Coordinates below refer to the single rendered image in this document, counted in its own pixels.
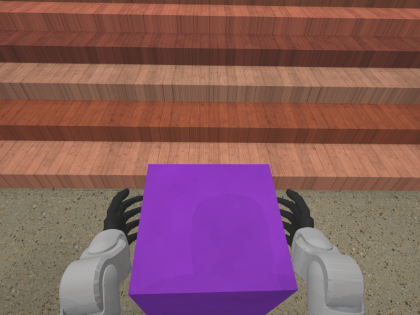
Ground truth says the robot left forearm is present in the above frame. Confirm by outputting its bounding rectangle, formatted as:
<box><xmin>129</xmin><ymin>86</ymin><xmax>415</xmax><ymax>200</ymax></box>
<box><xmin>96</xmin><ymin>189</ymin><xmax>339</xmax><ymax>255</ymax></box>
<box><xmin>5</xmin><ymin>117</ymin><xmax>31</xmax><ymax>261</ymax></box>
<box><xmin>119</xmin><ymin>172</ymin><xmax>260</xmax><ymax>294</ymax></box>
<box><xmin>59</xmin><ymin>229</ymin><xmax>132</xmax><ymax>315</ymax></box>

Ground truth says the robot right hand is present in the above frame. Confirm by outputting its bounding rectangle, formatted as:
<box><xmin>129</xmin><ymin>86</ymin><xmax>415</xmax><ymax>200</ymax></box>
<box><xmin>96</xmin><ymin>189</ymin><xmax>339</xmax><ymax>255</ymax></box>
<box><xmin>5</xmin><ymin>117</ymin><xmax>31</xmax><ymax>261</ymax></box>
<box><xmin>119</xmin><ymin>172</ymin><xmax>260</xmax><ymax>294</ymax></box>
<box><xmin>277</xmin><ymin>189</ymin><xmax>314</xmax><ymax>247</ymax></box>

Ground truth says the robot right forearm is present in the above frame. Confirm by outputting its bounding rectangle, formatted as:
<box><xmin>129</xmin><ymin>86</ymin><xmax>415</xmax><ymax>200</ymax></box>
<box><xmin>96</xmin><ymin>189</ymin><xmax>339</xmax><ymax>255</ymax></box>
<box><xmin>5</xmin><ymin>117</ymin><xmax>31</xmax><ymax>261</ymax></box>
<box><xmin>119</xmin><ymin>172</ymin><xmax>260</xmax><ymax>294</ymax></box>
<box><xmin>291</xmin><ymin>227</ymin><xmax>366</xmax><ymax>315</ymax></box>

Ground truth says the carton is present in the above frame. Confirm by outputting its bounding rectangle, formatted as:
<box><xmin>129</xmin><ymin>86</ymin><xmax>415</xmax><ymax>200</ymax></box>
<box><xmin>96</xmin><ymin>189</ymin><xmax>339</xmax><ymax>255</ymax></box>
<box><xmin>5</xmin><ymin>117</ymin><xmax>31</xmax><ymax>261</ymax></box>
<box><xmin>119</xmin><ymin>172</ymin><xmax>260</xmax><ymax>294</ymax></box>
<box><xmin>128</xmin><ymin>164</ymin><xmax>298</xmax><ymax>315</ymax></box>

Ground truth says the robot left hand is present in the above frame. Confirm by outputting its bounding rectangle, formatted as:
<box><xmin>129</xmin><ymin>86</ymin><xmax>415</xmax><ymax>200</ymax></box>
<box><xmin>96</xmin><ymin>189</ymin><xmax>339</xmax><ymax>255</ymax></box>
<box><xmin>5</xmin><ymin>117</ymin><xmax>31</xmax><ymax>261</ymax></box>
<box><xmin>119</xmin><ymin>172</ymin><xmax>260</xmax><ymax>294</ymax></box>
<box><xmin>103</xmin><ymin>188</ymin><xmax>143</xmax><ymax>245</ymax></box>

